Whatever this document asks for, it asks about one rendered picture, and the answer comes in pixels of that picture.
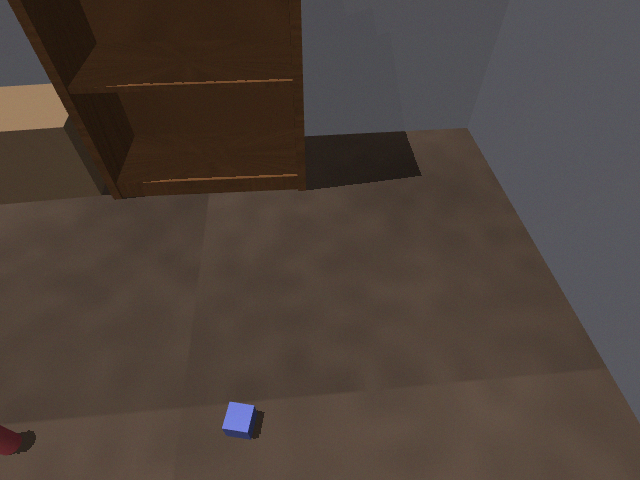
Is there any bookshelf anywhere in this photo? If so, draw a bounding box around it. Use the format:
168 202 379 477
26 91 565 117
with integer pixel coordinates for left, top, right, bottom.
7 0 306 199

